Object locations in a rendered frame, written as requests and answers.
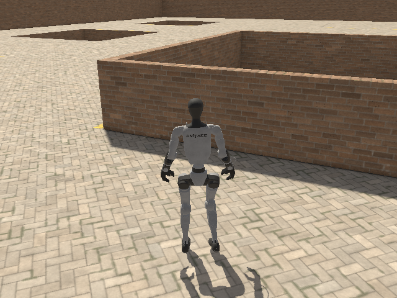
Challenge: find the robot right upper arm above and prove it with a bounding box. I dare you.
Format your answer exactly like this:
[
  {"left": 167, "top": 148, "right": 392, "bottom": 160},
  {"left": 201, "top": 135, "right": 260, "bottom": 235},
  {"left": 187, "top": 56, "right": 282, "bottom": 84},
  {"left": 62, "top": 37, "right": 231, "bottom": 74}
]
[{"left": 209, "top": 124, "right": 227, "bottom": 158}]

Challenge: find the robot right forearm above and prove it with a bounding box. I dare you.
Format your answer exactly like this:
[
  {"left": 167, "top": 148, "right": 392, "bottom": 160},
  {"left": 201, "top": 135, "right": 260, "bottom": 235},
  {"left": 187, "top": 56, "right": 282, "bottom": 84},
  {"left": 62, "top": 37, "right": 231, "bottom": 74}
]
[{"left": 222, "top": 148, "right": 233, "bottom": 170}]

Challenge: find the robot head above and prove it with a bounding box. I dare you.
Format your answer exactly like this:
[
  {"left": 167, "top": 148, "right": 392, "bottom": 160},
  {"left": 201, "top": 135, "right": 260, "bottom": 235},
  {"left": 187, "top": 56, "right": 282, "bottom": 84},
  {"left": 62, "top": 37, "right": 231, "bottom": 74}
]
[{"left": 186, "top": 98, "right": 207, "bottom": 128}]

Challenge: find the robot left forearm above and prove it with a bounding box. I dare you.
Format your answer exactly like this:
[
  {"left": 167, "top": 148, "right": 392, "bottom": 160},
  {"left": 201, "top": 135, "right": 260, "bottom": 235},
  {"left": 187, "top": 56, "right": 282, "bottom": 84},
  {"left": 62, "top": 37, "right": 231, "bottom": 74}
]
[{"left": 162, "top": 151, "right": 173, "bottom": 172}]

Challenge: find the right robot hand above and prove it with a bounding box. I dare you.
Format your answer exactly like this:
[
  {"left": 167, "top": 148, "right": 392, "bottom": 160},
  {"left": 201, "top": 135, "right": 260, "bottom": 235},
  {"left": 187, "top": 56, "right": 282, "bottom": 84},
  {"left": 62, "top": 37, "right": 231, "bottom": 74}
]
[{"left": 221, "top": 167, "right": 235, "bottom": 180}]

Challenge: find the robot left upper arm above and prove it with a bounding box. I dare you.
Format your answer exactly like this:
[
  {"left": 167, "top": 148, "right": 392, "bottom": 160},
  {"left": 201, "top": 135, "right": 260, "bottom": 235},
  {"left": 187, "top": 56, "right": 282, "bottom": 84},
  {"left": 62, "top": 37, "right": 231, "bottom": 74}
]
[{"left": 167, "top": 125, "right": 184, "bottom": 160}]

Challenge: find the left robot hand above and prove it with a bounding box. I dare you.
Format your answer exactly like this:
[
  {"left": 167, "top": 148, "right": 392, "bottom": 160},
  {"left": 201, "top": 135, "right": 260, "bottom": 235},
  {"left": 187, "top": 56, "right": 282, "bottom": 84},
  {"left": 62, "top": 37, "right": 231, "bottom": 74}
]
[{"left": 161, "top": 170, "right": 174, "bottom": 182}]

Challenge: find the right robot shin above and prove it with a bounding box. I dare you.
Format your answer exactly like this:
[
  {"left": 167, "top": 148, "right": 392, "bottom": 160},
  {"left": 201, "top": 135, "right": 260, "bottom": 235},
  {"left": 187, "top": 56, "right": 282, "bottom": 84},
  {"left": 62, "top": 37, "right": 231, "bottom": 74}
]
[{"left": 207, "top": 200, "right": 218, "bottom": 243}]

